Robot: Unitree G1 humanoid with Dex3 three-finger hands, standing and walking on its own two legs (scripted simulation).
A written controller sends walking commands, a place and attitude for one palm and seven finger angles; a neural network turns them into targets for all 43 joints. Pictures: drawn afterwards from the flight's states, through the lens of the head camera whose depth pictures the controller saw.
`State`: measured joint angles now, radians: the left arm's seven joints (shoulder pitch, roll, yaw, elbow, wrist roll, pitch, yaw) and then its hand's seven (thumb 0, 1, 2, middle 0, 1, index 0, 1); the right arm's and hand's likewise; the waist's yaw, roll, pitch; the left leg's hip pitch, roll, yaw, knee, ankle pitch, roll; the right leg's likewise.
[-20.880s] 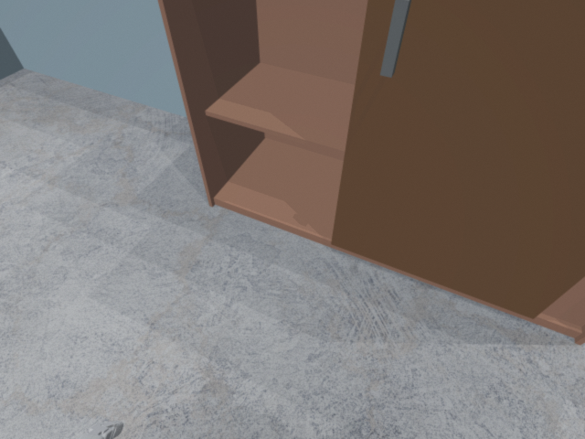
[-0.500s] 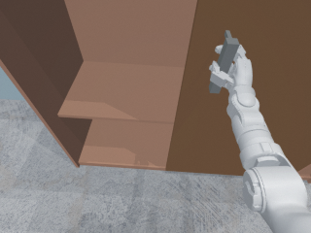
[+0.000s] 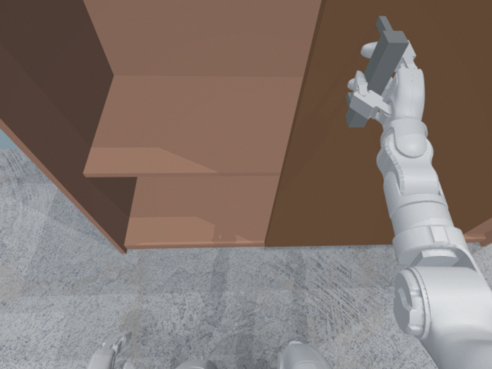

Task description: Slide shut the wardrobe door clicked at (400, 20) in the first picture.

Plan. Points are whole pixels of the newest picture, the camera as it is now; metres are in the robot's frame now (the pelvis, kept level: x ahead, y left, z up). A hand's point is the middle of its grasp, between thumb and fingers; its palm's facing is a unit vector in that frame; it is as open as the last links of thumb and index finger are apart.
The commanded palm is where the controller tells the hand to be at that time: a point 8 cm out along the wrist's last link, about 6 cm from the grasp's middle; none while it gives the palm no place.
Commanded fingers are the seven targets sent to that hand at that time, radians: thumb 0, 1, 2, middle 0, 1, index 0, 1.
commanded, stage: step sideways, sliding the door along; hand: right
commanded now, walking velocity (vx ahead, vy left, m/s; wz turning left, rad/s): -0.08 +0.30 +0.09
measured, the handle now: (368, 75) +0.53 -0.17 +0.16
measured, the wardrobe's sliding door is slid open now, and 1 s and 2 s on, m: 0.57 0.39 0.05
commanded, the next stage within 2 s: none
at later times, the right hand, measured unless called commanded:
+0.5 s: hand (326, 91) +0.49 -0.09 +0.16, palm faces +0.37 +0.93 -0.06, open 6.8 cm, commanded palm +0.45 -0.07 +0.16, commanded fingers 0.00 -0.90 -0.90 0.45 1.40 0.45 1.40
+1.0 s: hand (231, 94) +0.47 +0.05 +0.16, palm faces +0.31 +0.95 -0.04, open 7.3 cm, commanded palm +0.44 +0.08 +0.16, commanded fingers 0.00 -0.90 -0.90 0.45 1.40 0.45 1.40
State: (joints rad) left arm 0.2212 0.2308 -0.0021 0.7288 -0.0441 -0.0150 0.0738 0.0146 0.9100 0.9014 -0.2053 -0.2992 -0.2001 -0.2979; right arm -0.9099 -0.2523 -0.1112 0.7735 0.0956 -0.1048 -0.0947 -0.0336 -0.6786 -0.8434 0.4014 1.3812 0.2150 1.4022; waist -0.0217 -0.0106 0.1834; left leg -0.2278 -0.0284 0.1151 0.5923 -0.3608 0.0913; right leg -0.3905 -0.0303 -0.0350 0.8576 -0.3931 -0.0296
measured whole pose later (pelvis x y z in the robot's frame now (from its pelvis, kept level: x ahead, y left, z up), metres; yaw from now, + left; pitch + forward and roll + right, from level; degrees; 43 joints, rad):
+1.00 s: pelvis +0.13 +0.23 +0.01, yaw -6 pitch -2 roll +1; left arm 0.05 0.22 0.04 0.55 -0.02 -0.08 -0.03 0.02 0.91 0.90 -0.20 -0.30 -0.20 -0.30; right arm -0.28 -0.12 -0.01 -0.16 0.04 -0.13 -0.17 -0.02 -0.69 -0.78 0.45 1.40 0.10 1.24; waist -0.12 -0.04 0.30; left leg -0.42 -0.03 0.04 0.93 -0.43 0.00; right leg -0.14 -0.19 -0.14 0.50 -0.30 0.09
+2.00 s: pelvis +0.04 +0.50 +0.00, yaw +6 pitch -3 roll +1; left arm 0.13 0.22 0.04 0.63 -0.02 -0.01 -0.01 0.02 0.91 0.90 -0.20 -0.30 -0.20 -0.30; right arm -0.42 -0.23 -0.11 0.14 0.08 -0.05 -0.14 0.01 -0.70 -0.76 0.44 1.40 0.12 1.37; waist -0.04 -0.03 0.18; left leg -0.29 -0.02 0.07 0.65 -0.32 0.00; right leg -0.21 -0.23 -0.10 0.56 -0.27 0.12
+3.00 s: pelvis +0.04 +0.70 +0.01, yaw +7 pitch -2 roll +0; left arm 0.20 0.31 0.01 0.64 -0.05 -0.02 0.09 0.01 0.91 0.90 -0.20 -0.30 -0.20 -0.30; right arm -0.43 -0.51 -0.40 0.63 0.04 -0.13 -0.11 -0.08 -0.59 -0.78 0.42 1.35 0.25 1.36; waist 0.02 -0.02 0.05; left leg -0.21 0.02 0.06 0.48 -0.24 0.01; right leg -0.24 -0.01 -0.14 0.45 -0.18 -0.06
